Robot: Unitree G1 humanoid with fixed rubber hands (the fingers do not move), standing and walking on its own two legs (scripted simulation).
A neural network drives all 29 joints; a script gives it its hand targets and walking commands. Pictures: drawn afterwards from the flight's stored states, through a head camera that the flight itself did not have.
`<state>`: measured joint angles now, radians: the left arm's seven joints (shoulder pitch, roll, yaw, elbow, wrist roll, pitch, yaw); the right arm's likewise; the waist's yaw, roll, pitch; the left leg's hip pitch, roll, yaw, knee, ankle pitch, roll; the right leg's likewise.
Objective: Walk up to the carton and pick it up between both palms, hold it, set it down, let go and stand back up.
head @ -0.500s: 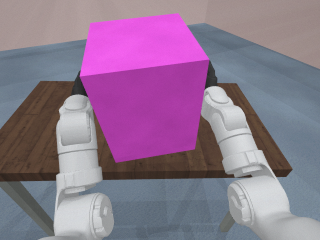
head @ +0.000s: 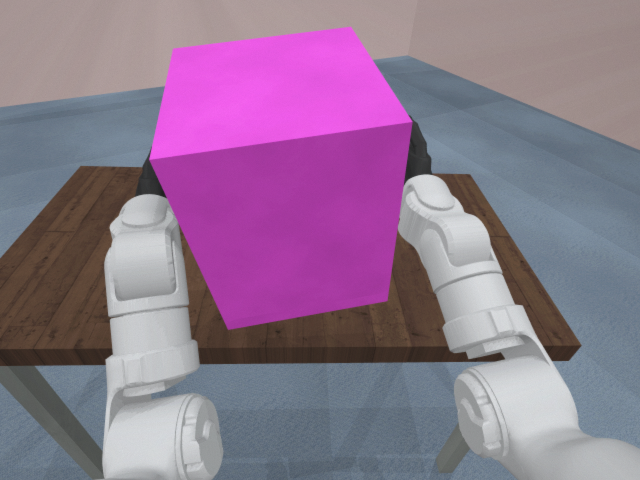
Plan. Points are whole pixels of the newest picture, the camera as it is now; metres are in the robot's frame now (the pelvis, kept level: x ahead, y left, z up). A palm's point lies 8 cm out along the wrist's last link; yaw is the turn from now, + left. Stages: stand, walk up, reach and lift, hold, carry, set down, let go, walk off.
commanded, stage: hold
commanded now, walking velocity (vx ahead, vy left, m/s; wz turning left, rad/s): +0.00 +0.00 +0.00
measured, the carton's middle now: (287, 183) +0.38 +0.02 +0.23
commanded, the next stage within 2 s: none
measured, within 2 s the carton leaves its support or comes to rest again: neither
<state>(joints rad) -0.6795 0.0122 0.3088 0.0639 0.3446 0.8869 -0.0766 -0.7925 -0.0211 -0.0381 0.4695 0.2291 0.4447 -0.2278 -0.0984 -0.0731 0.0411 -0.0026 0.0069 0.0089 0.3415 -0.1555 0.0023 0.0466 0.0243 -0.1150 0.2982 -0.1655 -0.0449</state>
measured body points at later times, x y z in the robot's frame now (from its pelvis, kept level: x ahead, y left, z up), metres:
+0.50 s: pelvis +0.00 +0.00 +0.00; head -0.05 +0.03 +0.45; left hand +0.38 +0.16 +0.22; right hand +0.38 -0.13 +0.24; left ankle +0.03 +0.12 -0.75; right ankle +0.02 -0.08 -0.75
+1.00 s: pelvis -0.01 +0.00 +0.00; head -0.06 +0.03 +0.45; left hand +0.38 +0.17 +0.22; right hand +0.38 -0.13 +0.24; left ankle +0.03 +0.12 -0.75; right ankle +0.02 -0.08 -0.75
